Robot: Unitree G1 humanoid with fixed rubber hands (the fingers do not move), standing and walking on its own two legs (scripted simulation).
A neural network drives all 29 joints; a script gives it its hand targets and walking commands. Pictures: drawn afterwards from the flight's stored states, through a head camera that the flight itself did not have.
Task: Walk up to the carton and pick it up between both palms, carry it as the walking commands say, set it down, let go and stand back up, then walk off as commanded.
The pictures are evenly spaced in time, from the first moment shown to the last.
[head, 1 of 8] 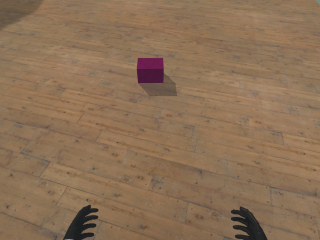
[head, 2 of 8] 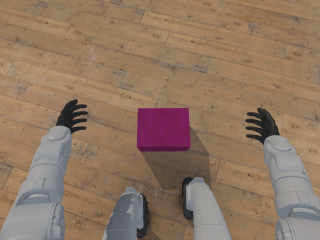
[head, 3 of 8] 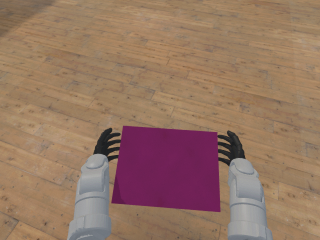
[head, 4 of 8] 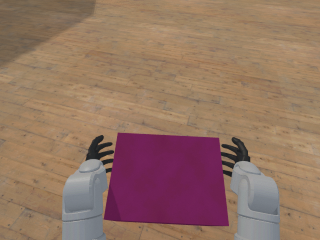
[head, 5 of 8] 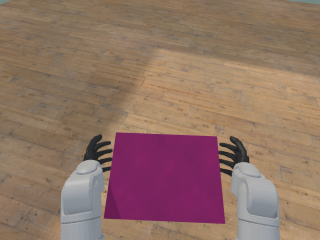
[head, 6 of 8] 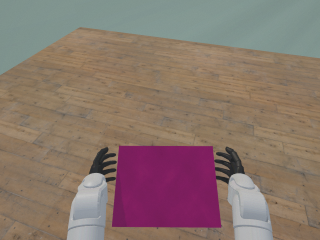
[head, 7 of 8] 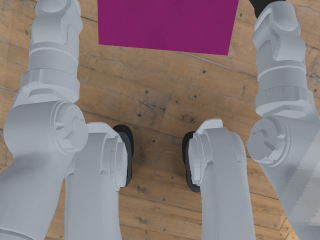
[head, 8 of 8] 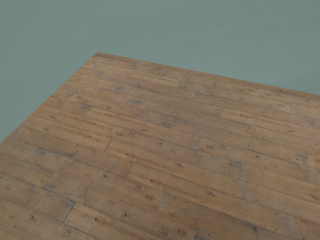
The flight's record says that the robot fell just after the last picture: no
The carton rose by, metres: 0.69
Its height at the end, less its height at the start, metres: +0.00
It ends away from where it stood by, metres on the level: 8.86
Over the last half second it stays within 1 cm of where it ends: yes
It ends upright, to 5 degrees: yes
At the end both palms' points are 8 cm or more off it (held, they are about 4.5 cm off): yes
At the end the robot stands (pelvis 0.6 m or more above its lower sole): yes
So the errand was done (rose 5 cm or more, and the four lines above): yes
